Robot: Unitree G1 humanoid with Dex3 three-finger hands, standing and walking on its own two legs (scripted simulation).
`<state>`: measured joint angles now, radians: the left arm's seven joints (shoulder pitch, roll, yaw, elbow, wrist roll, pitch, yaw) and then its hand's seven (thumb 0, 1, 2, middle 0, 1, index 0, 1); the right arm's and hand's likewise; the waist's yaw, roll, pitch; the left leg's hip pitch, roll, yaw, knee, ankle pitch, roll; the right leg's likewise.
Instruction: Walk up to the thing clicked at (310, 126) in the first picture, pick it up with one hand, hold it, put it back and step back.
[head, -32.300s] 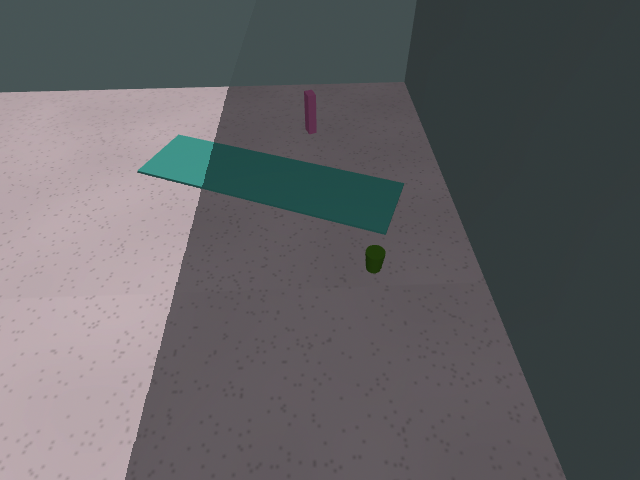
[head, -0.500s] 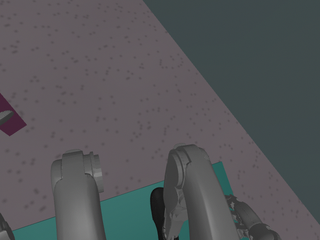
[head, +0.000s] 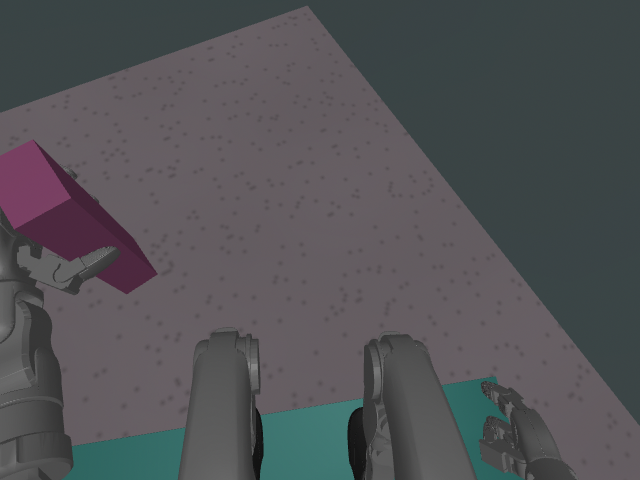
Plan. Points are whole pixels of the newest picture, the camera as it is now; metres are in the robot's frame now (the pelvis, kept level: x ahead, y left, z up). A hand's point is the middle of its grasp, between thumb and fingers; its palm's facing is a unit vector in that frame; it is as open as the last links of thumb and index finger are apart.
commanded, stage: hold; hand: left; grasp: from the side
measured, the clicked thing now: (90, 234) +0.39 +0.28 +0.00
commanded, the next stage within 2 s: crouch in 1.98 s
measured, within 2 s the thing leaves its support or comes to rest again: neither
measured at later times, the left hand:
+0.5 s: hand out of the picture +0.38 +0.27 +0.22, palm faces +0.32 -0.94 -0.05, open 10.6 cm
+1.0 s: hand out of the picture +0.39 +0.24 +0.29, palm faces +0.32 -0.95 -0.03, open 10.5 cm
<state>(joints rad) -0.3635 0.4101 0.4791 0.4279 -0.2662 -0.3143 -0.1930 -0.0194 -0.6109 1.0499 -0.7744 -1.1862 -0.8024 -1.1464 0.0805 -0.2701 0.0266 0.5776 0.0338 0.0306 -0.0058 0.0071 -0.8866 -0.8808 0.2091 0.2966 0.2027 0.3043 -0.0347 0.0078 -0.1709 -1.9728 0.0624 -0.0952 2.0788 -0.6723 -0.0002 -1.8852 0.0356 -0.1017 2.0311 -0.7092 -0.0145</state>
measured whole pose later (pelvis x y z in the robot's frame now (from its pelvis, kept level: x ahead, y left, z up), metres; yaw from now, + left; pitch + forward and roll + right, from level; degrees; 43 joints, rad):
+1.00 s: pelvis +0.06 +0.01 +0.25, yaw +6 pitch +15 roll -3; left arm -0.14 0.19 0.19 0.34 -0.13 -0.29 0.06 -0.02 -0.56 0.99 -0.79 -1.13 -0.81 -1.09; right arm 0.24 -0.22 0.00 0.62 0.01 -0.05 -0.03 0.01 -0.90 -0.89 0.21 0.30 0.20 0.30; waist -0.03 0.01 -0.11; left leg -0.90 0.04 -0.02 1.14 -0.50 0.00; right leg -0.83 0.01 -0.05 1.09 -0.52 0.00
